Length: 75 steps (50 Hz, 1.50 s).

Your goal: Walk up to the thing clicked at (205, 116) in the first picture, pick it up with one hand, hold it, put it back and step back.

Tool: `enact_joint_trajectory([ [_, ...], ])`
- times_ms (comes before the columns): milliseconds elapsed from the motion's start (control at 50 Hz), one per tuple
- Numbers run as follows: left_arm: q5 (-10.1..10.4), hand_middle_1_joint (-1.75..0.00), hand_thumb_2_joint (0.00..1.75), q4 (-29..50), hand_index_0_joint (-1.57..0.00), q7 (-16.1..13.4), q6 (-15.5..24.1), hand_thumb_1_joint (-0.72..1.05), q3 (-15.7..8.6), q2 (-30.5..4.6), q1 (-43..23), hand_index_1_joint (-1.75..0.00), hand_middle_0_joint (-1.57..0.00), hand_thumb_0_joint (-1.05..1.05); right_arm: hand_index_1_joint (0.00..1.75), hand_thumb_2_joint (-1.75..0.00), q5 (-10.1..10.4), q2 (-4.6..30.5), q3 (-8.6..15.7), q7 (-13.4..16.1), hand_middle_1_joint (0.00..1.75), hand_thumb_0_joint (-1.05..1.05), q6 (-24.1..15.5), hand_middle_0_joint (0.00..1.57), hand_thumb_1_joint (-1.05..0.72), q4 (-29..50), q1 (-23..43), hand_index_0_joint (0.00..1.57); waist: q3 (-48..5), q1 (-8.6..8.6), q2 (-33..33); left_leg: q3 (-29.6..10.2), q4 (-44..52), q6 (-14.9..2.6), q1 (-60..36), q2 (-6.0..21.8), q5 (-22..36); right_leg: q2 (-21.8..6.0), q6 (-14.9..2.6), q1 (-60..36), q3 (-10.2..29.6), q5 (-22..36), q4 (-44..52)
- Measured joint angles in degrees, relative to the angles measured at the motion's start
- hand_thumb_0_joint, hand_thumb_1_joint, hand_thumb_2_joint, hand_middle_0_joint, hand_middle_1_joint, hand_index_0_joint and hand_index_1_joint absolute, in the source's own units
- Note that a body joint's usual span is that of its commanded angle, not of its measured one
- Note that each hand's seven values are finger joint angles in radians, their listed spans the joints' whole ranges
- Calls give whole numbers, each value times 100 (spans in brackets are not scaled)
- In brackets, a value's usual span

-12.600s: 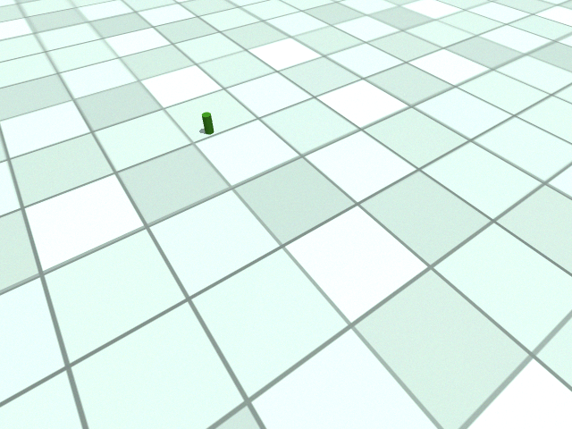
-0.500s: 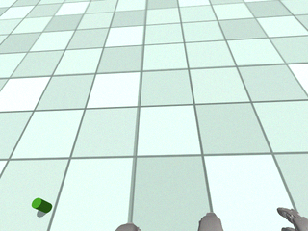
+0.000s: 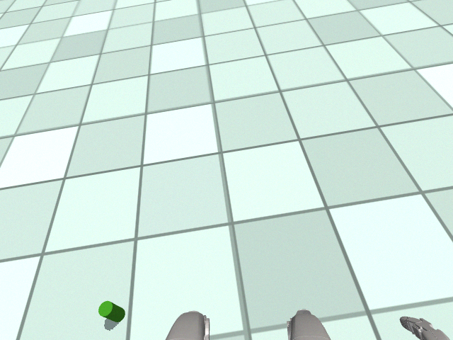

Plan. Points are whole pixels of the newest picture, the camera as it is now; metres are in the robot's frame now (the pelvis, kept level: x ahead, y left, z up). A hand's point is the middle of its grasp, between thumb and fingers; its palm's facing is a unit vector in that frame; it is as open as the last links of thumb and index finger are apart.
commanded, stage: walk up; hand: left
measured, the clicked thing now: (112, 311) +0.32 +0.53 -0.67
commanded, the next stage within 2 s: none
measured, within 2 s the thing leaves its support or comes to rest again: neither
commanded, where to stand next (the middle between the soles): -0.09 +0.48 m, yaw -15 degrees
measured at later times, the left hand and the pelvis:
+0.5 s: hand out of the picture +0.01 +0.52 -0.11, palm faces -0.14 -0.82 -0.55, open 7.3 cm; pelvis -0.09 +0.24 +0.00, yaw -7 degrees
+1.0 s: hand out of the picture -0.08 +0.77 -0.12, palm faces -0.19 -0.82 -0.55, open 7.4 cm; pelvis -0.20 +0.48 +0.00, yaw -13 degrees
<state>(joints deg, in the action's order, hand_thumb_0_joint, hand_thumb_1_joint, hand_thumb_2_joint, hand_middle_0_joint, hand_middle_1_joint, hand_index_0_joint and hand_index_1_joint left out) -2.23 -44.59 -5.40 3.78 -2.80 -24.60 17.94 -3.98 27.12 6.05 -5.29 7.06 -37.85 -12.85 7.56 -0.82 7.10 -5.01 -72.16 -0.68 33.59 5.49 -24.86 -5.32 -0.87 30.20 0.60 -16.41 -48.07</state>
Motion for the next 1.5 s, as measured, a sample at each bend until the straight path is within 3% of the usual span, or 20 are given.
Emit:
enact_joint_trajectory([
  [80,-57,-31,89,-2,-21,48,-10,90,-86,-234,8,-30,-21,0,30,-89,17,207,106,-21,30,0,-27,20,-91,10,115,20,-127,80,-65,128,1106,-104,-541,67,-515,-273,95,435,495,121,-127],
  [120,-38,-31,89,-61,-21,26,-62,90,-133,-388,-72,-30,-21,0,30,-89,0,243,177,8,30,0,-119,20,-91,-28,116,20,-76,104,-219,356,1379,131,-709,-134,-692,-418,15,637,875,-68,-318],
  [160,26,-31,89,-301,-21,-104,-174,90,-203,-414,-172,-30,-21,0,30,-89,-9,208,117,54,30,0,-184,20,-91,-74,56,20,-29,84,-171,467,1105,189,-605,-146,-711,-39,-100,830,1092,-978,-1094],
  [260,257,-30,89,-682,-21,-131,-178,91,-220,-443,-286,-30,-20,1,30,-89,-8,-279,-94,188,30,0,-179,20,-91,-249,-81,20,77,-210,-300,655,1679,-84,-719,-279,-202,653,-165,927,290,-1054,-2367],
  [380,328,-30,89,-442,-21,-7,-76,91,-20,-22,-114,-30,-20,1,30,-89,-56,-315,-171,195,30,0,-110,21,-90,-80,-320,20,85,-265,-212,1105,2328,-474,-733,-543,299,741,-192,-336,-704,-667,-411],
  [400,295,-30,89,-338,-21,-11,-27,91,12,25,-38,-30,-21,0,30,-89,-38,-286,-168,194,30,0,-82,21,-90,-39,-342,20,63,-219,-199,1191,2235,-491,-625,-586,306,738,-254,-628,-671,-520,181],
  [440,190,-31,89,-185,-21,-37,-3,90,52,151,-17,-30,-21,0,30,-89,-23,-243,-130,229,30,0,-39,21,-90,-32,-241,20,252,-138,-23,911,1524,-182,-356,-636,-297,774,-236,-581,-605,-520,118],
  [480,172,-31,89,-124,-21,-69,-36,90,116,199,-75,-30,-21,0,30,-89,-21,-249,-104,276,30,0,29,21,-90,-35,-208,20,338,-92,23,532,383,-13,17,-739,-601,630,-203,-507,-555,-434,7],
  [580,117,-31,89,-36,-21,-76,-50,90,103,209,-146,-30,-21,0,30,-89,42,-102,6,166,30,0,46,21,-90,9,-57,20,312,-7,-31,-161,-884,94,265,-504,-81,122,-29,-255,-159,-137,2],
  [700,-23,-31,89,38,-22,12,-70,90,-32,-123,-195,-30,-21,0,30,-89,61,166,153,79,30,0,38,20,-91,30,137,20,113,39,-139,-13,1099,35,-718,35,-515,-359,148,371,461,157,-127],
  [740,1,-31,89,-5,-22,-2,-115,90,-102,-312,-294,-30,-21,0,30,-89,29,176,212,93,30,0,-51,20,-91,-45,168,20,161,82,-337,232,1524,287,-947,-151,-718,-521,98,594,847,102,-311],
  [800,89,-31,89,-374,-21,-169,-272,90,-235,-380,-437,-30,-21,0,30,-89,29,55,94,121,30,0,-101,20,-91,-174,117,20,200,38,-225,280,1125,278,-742,-122,-674,110,-59,851,939,-1161,-1560],
  [880,303,-30,89,-638,-21,-151,-235,91,-327,-458,-430,-30,-20,1,30,-89,25,-388,-126,203,30,0,-62,20,-91,-312,76,20,225,-118,-377,411,1589,94,-734,-210,-185,692,-141,821,275,-1111,-2498],
  [980,225,-30,89,-705,-21,87,-169,91,-221,-105,-207,-30,-20,1,30,-89,93,-464,-238,226,30,0,-140,21,-90,-361,-47,21,123,-47,-291,814,2124,-207,-701,-329,255,854,-130,-323,-571,-1244,-1064],
  [1020,117,-30,89,-721,-21,202,-130,91,-175,38,-81,-30,-20,1,30,-89,165,-444,-286,279,30,0,-199,21,-90,-450,-96,21,2,61,-275,1024,2149,-258,-627,-341,299,906,-294,-958,-519,-1060,12],
  [1100,-16,-30,89,-742,-21,379,-82,91,-76,331,4,-30,-21,1,30,-89,183,-474,-359,372,30,0,-323,21,-90,-867,-149,20,-3,219,-197,757,1932,-160,-614,-535,-250,867,-482,-1059,-391,-922,185],
  [1160,-17,-31,89,-788,-21,460,-69,90,-17,434,56,-30,-21,1,30,-89,240,-452,-375,342,30,0,-468,21,-90,-1126,-192,20,-55,299,-310,564,1955,-118,-689,-534,-89,682,-369,-1168,-244,-663,434],
  [1260,-43,-31,89,-812,-21,617,-309,90,-15,380,4,-30,-21,1,30,-89,253,-345,-277,392,30,0,-819,21,-90,-1346,-479,21,-290,186,-661,663,3039,5,-1419,-524,522,322,-210,-1104,40,-878,197],
  [1360,28,-30,89,-866,-21,653,-474,91,-99,165,-345,-30,-21,1,30,-89,229,-369,-280,577,30,0,-1048,21,-90,-1507,-647,21,-265,9,-916,810,3185,-98,-1578,-574,558,642,-137,-411,482,-1011,-1215],
  [1500,108,-30,89,-921,-20,783,-522,91,-266,-214,-560,-30,-20,0,30,-89,216,-354,-313,644,30,0,-1105,21,-90,-1701,-763,21,-244,-114,-1087,885,3732,-62,-1914,-415,730,379,17,-143,567,-269,-819],
])
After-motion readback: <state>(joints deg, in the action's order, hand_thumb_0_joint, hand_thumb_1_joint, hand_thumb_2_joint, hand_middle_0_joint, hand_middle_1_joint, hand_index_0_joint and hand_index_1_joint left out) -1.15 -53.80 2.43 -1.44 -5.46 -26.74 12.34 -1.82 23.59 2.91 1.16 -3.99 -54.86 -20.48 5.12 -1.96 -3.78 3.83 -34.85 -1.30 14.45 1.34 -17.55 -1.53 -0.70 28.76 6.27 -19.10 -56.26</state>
